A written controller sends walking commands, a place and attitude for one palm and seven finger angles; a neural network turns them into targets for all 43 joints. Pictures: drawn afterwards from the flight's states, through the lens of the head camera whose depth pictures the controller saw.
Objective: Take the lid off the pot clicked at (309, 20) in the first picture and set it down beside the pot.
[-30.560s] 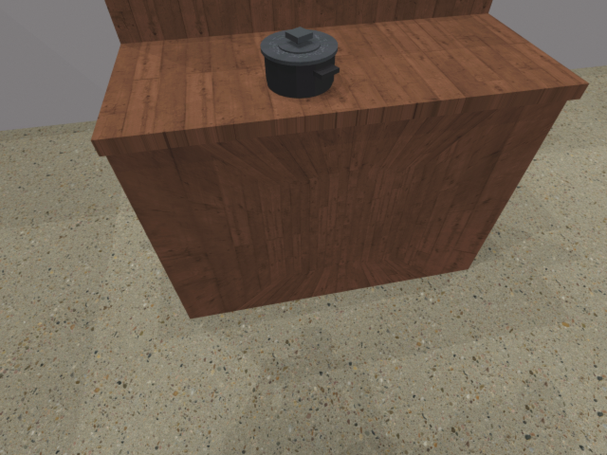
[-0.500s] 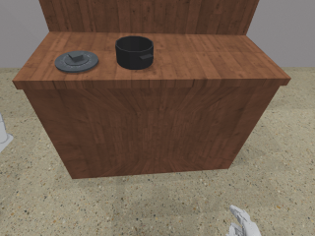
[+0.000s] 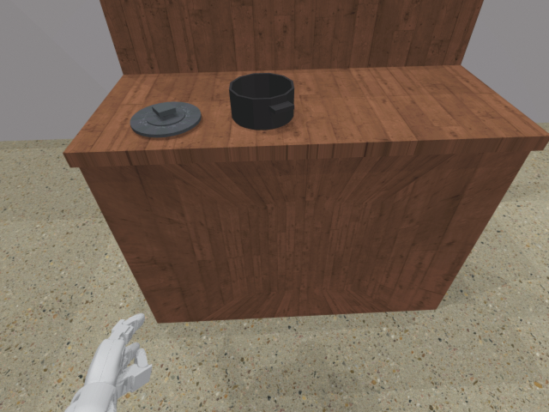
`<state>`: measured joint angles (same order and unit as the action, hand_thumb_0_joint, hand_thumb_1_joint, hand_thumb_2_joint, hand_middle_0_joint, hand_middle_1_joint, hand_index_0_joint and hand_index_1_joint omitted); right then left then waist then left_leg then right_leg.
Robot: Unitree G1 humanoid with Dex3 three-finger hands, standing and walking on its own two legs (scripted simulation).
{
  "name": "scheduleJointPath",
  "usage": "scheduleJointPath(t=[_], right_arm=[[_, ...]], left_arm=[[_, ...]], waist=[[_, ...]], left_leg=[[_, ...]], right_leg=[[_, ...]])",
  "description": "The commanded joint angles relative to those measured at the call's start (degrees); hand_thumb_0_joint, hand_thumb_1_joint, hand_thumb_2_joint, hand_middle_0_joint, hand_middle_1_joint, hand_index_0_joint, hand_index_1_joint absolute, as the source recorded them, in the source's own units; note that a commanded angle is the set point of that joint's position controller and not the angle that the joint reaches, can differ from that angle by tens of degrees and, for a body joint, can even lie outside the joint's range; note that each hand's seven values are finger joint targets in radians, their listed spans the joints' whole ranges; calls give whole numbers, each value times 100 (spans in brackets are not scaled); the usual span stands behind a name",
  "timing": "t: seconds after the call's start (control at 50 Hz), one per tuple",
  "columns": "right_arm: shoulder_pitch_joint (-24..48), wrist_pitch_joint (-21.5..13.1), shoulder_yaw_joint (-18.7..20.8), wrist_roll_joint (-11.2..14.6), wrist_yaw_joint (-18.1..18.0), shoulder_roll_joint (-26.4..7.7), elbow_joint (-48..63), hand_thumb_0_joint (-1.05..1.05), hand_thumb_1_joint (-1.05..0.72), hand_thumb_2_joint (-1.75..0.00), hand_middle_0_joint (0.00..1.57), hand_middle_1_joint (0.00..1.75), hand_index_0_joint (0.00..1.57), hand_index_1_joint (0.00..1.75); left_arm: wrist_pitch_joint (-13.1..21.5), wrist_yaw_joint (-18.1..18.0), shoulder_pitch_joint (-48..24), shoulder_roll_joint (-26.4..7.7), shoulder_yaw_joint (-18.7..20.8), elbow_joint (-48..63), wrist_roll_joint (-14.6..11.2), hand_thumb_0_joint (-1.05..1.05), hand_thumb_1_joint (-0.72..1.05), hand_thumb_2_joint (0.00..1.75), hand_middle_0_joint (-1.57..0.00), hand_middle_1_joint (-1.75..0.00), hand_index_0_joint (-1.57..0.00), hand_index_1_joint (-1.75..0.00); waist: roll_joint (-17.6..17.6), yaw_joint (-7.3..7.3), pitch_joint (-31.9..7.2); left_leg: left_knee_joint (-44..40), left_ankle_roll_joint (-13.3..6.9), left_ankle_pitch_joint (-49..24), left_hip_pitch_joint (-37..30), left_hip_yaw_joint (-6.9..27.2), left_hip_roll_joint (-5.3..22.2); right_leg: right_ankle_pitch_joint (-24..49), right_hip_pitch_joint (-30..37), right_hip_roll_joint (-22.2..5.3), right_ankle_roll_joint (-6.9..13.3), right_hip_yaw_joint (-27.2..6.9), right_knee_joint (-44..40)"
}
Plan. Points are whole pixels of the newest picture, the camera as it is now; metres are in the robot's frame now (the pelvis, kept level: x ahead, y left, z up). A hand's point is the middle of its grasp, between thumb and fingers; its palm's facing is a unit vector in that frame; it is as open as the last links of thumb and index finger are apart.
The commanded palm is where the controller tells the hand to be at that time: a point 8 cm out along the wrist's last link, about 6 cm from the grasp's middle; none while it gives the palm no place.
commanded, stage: let the arm hang, fingers relaxed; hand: left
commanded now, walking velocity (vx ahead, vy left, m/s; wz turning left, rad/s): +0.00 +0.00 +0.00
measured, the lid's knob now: (164, 109) +0.77 +0.28 +0.11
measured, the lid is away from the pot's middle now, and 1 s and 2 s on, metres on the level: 0.24 0.24 0.24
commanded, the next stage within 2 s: look to check the result in 1.00 s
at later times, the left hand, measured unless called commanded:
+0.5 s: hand out of the picture +0.05 +0.14 -0.14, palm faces +0.00 -0.98 -0.21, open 7.3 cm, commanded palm none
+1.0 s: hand out of the picture +0.09 +0.16 -0.14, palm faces +0.00 -0.98 -0.22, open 7.3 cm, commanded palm none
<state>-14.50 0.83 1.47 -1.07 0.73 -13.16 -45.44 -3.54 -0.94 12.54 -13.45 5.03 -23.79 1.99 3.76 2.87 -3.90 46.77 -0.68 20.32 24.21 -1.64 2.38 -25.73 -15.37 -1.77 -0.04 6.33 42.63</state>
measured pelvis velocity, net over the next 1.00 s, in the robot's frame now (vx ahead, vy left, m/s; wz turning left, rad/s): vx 0.06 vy -0.02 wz -0.03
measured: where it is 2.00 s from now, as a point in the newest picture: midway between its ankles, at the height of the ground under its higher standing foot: outside the picture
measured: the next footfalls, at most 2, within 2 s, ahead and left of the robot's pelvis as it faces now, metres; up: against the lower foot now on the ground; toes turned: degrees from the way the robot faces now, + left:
none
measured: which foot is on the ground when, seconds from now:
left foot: down 0.00-1.00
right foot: down 0.00-1.00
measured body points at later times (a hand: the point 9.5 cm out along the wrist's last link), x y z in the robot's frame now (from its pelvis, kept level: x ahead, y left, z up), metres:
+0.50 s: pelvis +0.05 -0.03 +0.03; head +0.08 -0.04 +0.48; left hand +0.05 +0.20 -0.13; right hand +0.03 -0.24 -0.14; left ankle +0.04 +0.11 -0.71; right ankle -0.01 -0.12 -0.71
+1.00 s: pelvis +0.06 -0.02 +0.03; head +0.08 -0.02 +0.48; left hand +0.10 +0.21 -0.13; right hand +0.05 -0.24 -0.13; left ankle +0.04 +0.11 -0.71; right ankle -0.01 -0.12 -0.71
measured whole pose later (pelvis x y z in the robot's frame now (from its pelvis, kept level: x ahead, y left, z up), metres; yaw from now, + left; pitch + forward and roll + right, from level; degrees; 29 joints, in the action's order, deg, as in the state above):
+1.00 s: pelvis +0.06 -0.02 +0.03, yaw -2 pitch -1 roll +0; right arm -15.4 1.1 1.9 -0.4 -2.6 -8.2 -62.7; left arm -0.2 -2.4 12.8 -9.1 1.0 -62.9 0.2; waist 0.8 1.2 3.2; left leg 27.0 0.6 16.6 9.2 -4.1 2.3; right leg -19.3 -3.7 0.7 0.7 0.3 24.0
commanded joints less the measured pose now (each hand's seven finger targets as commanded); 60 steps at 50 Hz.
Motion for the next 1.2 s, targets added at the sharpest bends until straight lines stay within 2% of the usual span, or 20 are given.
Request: scheduleJointPath(t=[0.0,0.02,0.04,0.08,0.1,0.12,0.16,0.18,0.2,0.22,0.24,0.3,0.36,0.4,0.5,0.56,0.8,0.82,0.9,1.18], right_arm=[[-295,-12,217,-130,-90,-670,323,0,-90,-90,20,30,20,30],[-490,-70,235,-145,-112,-952,199,0,-90,-90,20,30,20,30],[-647,-111,266,-146,-182,-1009,42,0,-90,-90,20,30,20,30],[-586,-161,251,-112,-275,-848,-135,0,-90,-90,20,30,20,30],[-526,-175,253,-107,-301,-691,-166,0,-90,-90,20,30,20,30],[-462,-150,238,-72,-321,-631,-232,0,-90,-90,20,30,20,30],[-591,-145,187,27,-327,-433,-474,0,-90,-90,20,30,20,30],[-668,-146,168,72,-306,-300,-574,0,-90,-90,20,30,20,30],[-773,-135,158,85,-271,-206,-660,0,-90,-90,20,30,20,30],[-765,-63,162,79,-273,-80,-750,0,-90,-90,20,30,20,30],[-776,-18,154,69,-269,-86,-878,0,-90,-90,20,30,20,30],[-920,23,128,73,-271,27,-1178,0,-90,-90,20,30,20,30],[-928,10,120,90,-307,7,-1365,0,-90,-90,20,30,20,30],[-870,6,129,100,-328,1,-1430,0,-90,-90,20,30,20,30],[-701,4,150,92,-360,66,-1538,0,-90,-90,20,30,20,30],[-609,25,157,73,-369,120,-1627,0,-90,-90,20,30,20,30],[-526,-21,152,63,-380,-16,-1584,0,-90,-90,20,30,20,30],[-486,-11,153,70,-377,14,-1585,0,-90,-90,20,30,20,30],[-531,-24,143,60,-376,-28,-1605,0,-90,-90,20,30,20,30],[-647,-38,126,60,-376,58,-1692,0,-90,-90,20,30,20,30]], left_arm=[[178,18,-265,-508,-143,-772,-69,0,90,90,-20,-30,-20,-30],[193,70,-159,-433,-202,-1093,-125,0,90,90,-20,-30,-20,-30],[253,88,-192,-448,-222,-1418,-145,0,90,90,-20,-30,-20,-30],[321,113,22,-258,-181,-1970,-139,0,90,90,-20,-30,-20,-30],[340,125,222,-121,-149,-2146,-142,0,90,90,-20,-30,-20,-30],[337,147,223,-163,-206,-2348,-169,0,90,90,-20,-30,-20,-30],[393,116,491,-207,-279,-2741,-194,0,90,90,-20,-30,-20,-30],[419,54,534,-332,-310,-2910,-193,0,90,90,-20,-30,-20,-30],[422,19,503,-427,-329,-3016,-197,0,90,90,-20,-30,-20,-30],[441,-30,441,-413,-336,-3083,-198,0,90,90,-20,-30,-20,-30],[456,-73,426,-356,-361,-3190,-207,0,90,90,-20,-30,-20,-30],[464,-167,508,-286,-374,-3438,-213,0,90,90,-20,-30,-20,-30],[440,-193,598,-205,-384,-3591,-218,0,90,90,-20,-30,-20,-30],[433,-209,640,-161,-370,-3668,-219,0,90,90,-20,-30,-20,-30],[425,-240,615,-41,-330,-3756,-203,0,90,90,-20,-30,-20,-30],[404,-242,540,27,-323,-3807,-190,0,90,90,-20,-30,-20,-30],[419,-197,396,-70,-286,-3746,-193,0,90,90,-20,-30,-20,-30],[404,-202,370,-62,-290,-3733,-188,0,90,90,-20,-30,-20,-30],[413,-190,377,-88,-287,-3737,-197,0,90,90,-20,-30,-20,-30],[408,-187,474,2,-305,-3818,-193,0,90,90,-20,-30,-20,-30]], waist=[[206,124,1126],[1514,75,1057],[1713,65,901],[1359,-96,346],[1544,-143,-31],[1220,-167,-65],[373,-263,-282],[-101,-196,-206],[-110,-132,-64],[-843,-92,113],[-990,-68,382],[-962,-46,513],[-538,-83,388],[-615,-112,327],[-537,-133,438],[-422,-128,730],[-338,-135,545],[-330,-143,706],[-300,-146,557],[-316,-146,672]], left_leg=[[-1725,-401,-461,-509,1061,637],[-2677,-670,-125,-515,2153,1137],[-3094,-932,-364,-610,2682,1393],[-2928,-937,-997,-695,2031,1313],[-2724,-871,-1327,-998,1650,1175],[-2562,-762,-1520,-1033,1334,1097],[-1956,-397,-1906,-985,673,665],[-1732,-229,-1635,-860,390,427],[-1754,-144,-1095,-861,240,264],[-1555,-60,-884,-852,118,158],[-1494,-22,-824,-826,49,104],[-1692,-20,-1192,-1002,31,167],[-1815,-79,-1830,-1411,59,319],[-1814,-99,-2010,-1518,53,348],[-1885,-112,-2191,-1629,45,391],[-1979,-120,-2169,-1638,66,416],[-2108,-152,-2517,-1858,134,451],[-2158,-151,-2402,-1820,148,450],[-2173,-158,-2481,-1898,149,451],[-2318,-187,-2264,-1898,184,456]], right_leg=[[48,-1270,-260,301,-544,-695],[-135,-1339,123,56,-229,174],[-402,-1407,232,46,-409,765],[-421,-997,108,77,-724,951],[-411,-772,95,60,-707,503],[-206,-414,126,45,-619,-78],[1261,590,80,39,-726,-1551],[1904,792,-201,161,-1071,-1749],[1940,679,-461,273,-1239,-1902],[2019,605,-506,313,-1435,-2129],[2313,539,-644,355,-1574,-2270],[3385,744,-566,258,-1307,-2199],[3508,752,-392,204,-1056,-2043],[3547,833,-355,164,-978,-2047],[3544,830,-318,133,-943,-2059],[3288,637,-289,157,-944,-2096],[3176,783,-297,174,-890,-2141],[3012,673,-283,178,-894,-2160],[3011,767,-295,177,-888,-2167],[2574,645,-275,176,-900,-2244]])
